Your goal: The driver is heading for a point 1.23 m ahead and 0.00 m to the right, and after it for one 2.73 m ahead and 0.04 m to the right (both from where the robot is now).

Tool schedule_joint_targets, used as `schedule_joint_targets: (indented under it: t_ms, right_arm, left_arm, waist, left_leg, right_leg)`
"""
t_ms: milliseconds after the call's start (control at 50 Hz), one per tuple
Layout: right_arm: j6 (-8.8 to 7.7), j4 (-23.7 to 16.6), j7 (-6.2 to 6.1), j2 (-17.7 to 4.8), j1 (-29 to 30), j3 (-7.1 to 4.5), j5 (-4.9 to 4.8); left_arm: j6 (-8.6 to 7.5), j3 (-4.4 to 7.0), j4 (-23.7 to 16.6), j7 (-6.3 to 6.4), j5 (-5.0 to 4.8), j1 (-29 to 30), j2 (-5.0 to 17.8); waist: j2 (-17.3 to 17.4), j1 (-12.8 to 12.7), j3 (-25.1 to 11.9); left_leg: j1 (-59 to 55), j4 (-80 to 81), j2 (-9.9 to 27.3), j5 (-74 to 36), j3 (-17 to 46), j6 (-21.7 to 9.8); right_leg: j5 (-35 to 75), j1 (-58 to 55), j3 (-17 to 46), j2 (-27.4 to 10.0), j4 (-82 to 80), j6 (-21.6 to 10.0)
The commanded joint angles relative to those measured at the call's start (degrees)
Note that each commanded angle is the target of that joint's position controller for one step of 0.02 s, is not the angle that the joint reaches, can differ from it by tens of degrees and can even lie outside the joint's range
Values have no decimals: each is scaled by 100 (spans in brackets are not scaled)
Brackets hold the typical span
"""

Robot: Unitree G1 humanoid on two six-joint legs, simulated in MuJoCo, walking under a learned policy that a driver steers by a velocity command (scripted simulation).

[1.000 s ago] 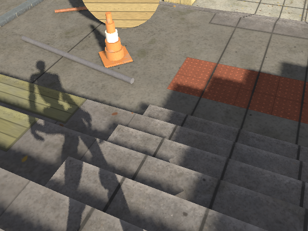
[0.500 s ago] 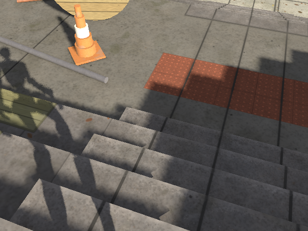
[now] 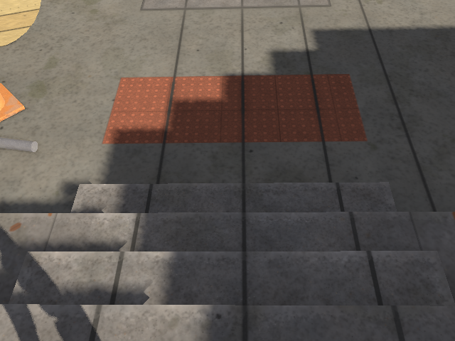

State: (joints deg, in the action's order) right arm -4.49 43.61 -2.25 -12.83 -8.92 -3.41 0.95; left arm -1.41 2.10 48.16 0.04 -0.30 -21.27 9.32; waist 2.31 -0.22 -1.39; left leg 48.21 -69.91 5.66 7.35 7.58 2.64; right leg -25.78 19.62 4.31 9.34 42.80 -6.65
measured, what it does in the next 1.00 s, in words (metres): goes down: left foot 0.14 m lower, then right foot 0.14 m lower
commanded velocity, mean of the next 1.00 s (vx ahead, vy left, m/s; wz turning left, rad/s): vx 0.50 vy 0.00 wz -0.18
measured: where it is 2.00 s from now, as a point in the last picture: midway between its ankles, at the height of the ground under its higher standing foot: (282, 294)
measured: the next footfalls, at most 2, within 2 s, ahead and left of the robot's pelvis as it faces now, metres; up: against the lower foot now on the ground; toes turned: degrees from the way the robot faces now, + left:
left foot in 0.24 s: +0.29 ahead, +0.13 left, -0.14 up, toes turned -13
right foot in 0.84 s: +0.56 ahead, -0.15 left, -0.28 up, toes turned -6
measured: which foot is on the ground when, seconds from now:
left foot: up 0.00-0.22, down 0.24-0.84, up 0.86-1.00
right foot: down 0.00-0.26, up 0.28-0.82, down 0.84-1.00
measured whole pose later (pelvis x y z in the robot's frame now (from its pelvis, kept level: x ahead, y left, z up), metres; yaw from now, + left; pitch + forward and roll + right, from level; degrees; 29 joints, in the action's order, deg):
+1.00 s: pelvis +0.52 -0.06 -0.26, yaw -8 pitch +2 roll +0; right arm -1.7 49.7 -2.6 -12.7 -20.3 -2.1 -2.0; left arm -2.4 1.6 51.8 -2.8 0.2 -19.4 9.6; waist 1.6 2.1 -1.6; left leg 40.4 -92.4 1.0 20.8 4.9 -1.4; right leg -16.9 19.4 0.2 4.0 34.1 -3.8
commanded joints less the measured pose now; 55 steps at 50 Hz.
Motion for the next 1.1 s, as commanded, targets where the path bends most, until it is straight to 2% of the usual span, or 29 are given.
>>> schedule_joint_targets:
  t_ms: [20, 40, 80, 120, 200, 220, 240, 260, 280, 300, 320, 340, 360, 420, 460, 560, 640, 760, 820, 840, 860, 880, 900, 920, 940, 960, 1000, 1040, 1100]
  right_arm:
    - [-132, -484, 131, -750, 116, -195, -49]
    - [-261, -634, 174, -850, 657, -177, 24]
    - [-329, -892, 347, -233, 1172, -36, 232]
    - [-150, -1071, 358, -146, 903, -45, 44]
    - [-120, -1093, 412, -491, 481, -111, -116]
    - [-141, -729, 432, -697, -477, -237, -111]
    - [-141, -335, 411, -675, -1659, -277, -79]
    - [-136, 126, 484, -693, -2856, -250, 78]
    - [-85, 299, 569, -558, -3026, -153, -106]
    - [62, 279, 591, -674, -2898, -145, -220]
    - [107, 307, 576, -1222, -2603, -292, -310]
    - [175, 291, 500, -684, -2136, -146, -166]
    - [91, 232, 466, -688, -1469, -81, -82]
    - [-138, 107, 273, -378, -584, 115, -3]
    - [-85, 478, 122, -494, -1280, 60, -47]
    - [-103, 926, 76, -458, -2491, 49, -274]
    - [35, 813, -78, -408, -2406, 113, -163]
    - [369, 770, -163, -489, -2369, 54, -271]
    - [369, 951, -84, -522, -2230, 35, -263]
    - [273, 1029, 26, -397, -2215, 51, -248]
    - [113, 1161, 142, 39, -3174, 144, -307]
    - [-72, 885, 214, -436, -3322, 135, -451]
    - [-142, 345, 190, -458, -2452, 163, -625]
    - [22, 211, 28, -672, -1277, 79, -454]
    - [165, 62, -97, -599, -1113, 75, -445]
    - [275, 175, -114, -686, -1336, 4, -280]
    - [242, 276, -89, -521, -1434, -93, -175]
    - [139, 66, -11, -137, -1069, -28, 70]
    - [108, -55, 169, -440, -734, -137, -85]
  left_arm:
    - [-178, 264, -336, 263, -130, -267, 972]
    - [-204, 261, -400, 354, -182, -312, 993]
    - [-94, 214, -323, 443, -181, -301, 876]
    - [22, 212, -240, 407, -139, -222, 882]
    - [102, 174, -277, 462, -135, -345, 763]
    - [99, 183, -235, 413, -56, -32, 784]
    - [87, 114, -218, 328, -151, -63, 665]
    - [25, 84, -43, 149, -143, -465, 336]
    - [-74, 26, 13, 42, -221, -1425, 172]
    - [-112, 24, -34, 44, -248, -1597, 391]
    - [-169, 43, -479, 64, -461, -1060, 737]
    - [-47, 133, -589, 208, -415, 154, 1024]
    - [28, 139, -779, 278, -403, 517, 1008]
    - [-15, 275, -597, 278, -38, 235, 1118]
    - [-84, 143, -737, 181, 233, 577, 505]
    - [-151, 216, -962, 0, 35, 1351, 716]
    - [-327, 123, -1167, -261, 187, 2183, 452]
    - [-323, 62, -1473, -412, -56, 2441, 372]
    - [-333, 265, -799, -294, 16, 716, 776]
    - [-306, 372, -309, -291, 138, -822, 1040]
    - [-266, 307, -98, -336, 102, -1399, 1172]
    - [-106, 385, 7, -356, -126, -1627, 1435]
    - [-32, 497, 157, -340, -251, -1529, 1802]
    - [32, 273, -11, -281, -90, -800, 1014]
    - [-47, 196, -49, -248, 23, -176, 1012]
    - [-221, 44, -256, -311, 91, 611, 662]
    - [-357, -21, -117, -206, 110, 686, 461]
    - [-325, 94, 207, 14, 61, 154, 791]
    - [-369, 99, 463, 123, -22, -507, 751]
  waist:
    - [-414, 51, -145]
    - [-236, -75, 141]
    - [-194, -299, 153]
    - [-876, -215, 142]
    - [-925, -187, 407]
    - [-903, 340, 51]
    - [-557, 766, -75]
    - [465, 930, -823]
    - [1689, 553, -1091]
    - [1923, 418, -990]
    - [1679, 309, -870]
    - [-158, 384, -10]
    - [156, 95, 522]
    - [58, -572, 897]
    - [421, -266, 373]
    - [84, 227, 109]
    - [32, 553, 492]
    - [247, 824, 668]
    - [-6, -33, 113]
    - [-369, -620, -464]
    - [-1726, -494, -1452]
    - [-2209, -565, -2146]
    - [-2312, -651, -2137]
    - [-254, -561, -776]
    - [-644, -213, -248]
    - [27, 319, 280]
    - [-423, 514, 546]
    - [-859, 369, 164]
    - [-630, 210, -56]
  left_leg:
    - [788, 1375, -35, -1728, 294, -125]
    - [299, 2413, -186, -2380, 69, -272]
    - [-2144, 3699, -758, -4395, -583, -290]
    - [-2718, 3626, -817, -3932, -473, -202]
    - [-2144, 4953, -196, -2848, 139, -372]
    - [-3437, 4322, -312, -2946, -218, -396]
    - [-4136, 5338, -34, -2697, -127, -584]
    - [-6470, 3635, 484, -3998, 210, -1002]
    - [-7548, 2830, 991, -3947, 1311, -1585]
    - [-7175, 3237, 1325, -3300, 1836, -1738]
    - [-6926, 4441, 1764, 187, 3147, -2426]
    - [-5465, 5342, 1652, 2475, 3222, -2168]
    - [-4184, 5579, 1697, 3041, 3667, -2230]
    - [-1804, 5379, 353, 1343, 1542, -1438]
    - [-2161, 5167, 253, -907, 1170, -1625]
    - [-4293, 4284, 414, -508, 1302, -1531]
    - [-2857, 3840, -100, 438, 601, -1242]
    - [-3665, 2393, -87, 130, 1011, -1410]
    - [-3428, 283, -278, -891, 695, -1224]
    - [-1873, -1742, -730, 364, 406, -923]
    - [144, -4284, -1341, 4449, 406, -540]
    - [970, -4985, -1085, 4294, 676, -312]
    - [1870, -4742, -967, 3615, 356, -212]
    - [1895, -3875, -536, 2471, -228, -376]
    - [1416, -3628, -427, 1867, -199, -378]
    - [674, -2189, -38, 991, 137, -437]
    - [-294, -445, 112, 27, 154, -367]
    - [-564, 509, 168, -498, -134, -219]
    - [170, 1257, 215, -1963, 204, -389]
  right_leg:
    - [3300, -1024, 2220, -1528, -806, -939]
    - [2788, -492, 1971, -1250, -587, -724]
    - [1366, 1290, 1271, -581, -738, -416]
    - [1071, 1374, 1406, -583, -444, -499]
    - [1469, -531, 2000, -822, 954, -496]
    - [2101, -88, 1910, -725, 1827, -427]
    - [2121, -112, 1437, -535, 3137, -225]
    - [-459, 1632, 1057, 83, 5693, 57]
    - [-2576, 3509, 1244, 457, 7369, 353]
    - [-2409, 4099, 1141, 113, 7957, 482]
    - [-1561, 4812, 656, -163, 7325, 573]
    - [-645, 4805, 358, -562, 6857, 414]
    - [-113, 4398, 518, -789, 6480, 331]
    - [2087, 2718, 642, -1406, 3173, 427]
    - [2901, 2342, 244, -1499, 2337, 635]
    - [4151, 3589, 555, -1577, 821, 422]
    - [5767, 1764, -31, -1145, -863, 452]
    - [4310, 1354, 63, -1104, -2189, 590]
    - [4295, -643, -344, -1180, -2604, 185]
    - [5453, -2826, 65, -1657, -1793, -113]
    - [7059, -5052, 937, -2661, 121, -742]
    - [6042, -5340, 2037, -3194, -176, -1285]
    - [2520, -5189, 3258, -3664, -1419, -1791]
    - [583, -3605, 2829, -3095, -2413, -1287]
    - [597, -2258, 3111, -3242, -2571, -1418]
    - [848, -806, 2756, -2908, -2468, -1142]
    - [2030, 499, 1344, -2024, -2300, -607]
    - [3879, 259, 1130, -1879, -2189, -782]
    - [3610, -747, 1186, -1970, -1651, -731]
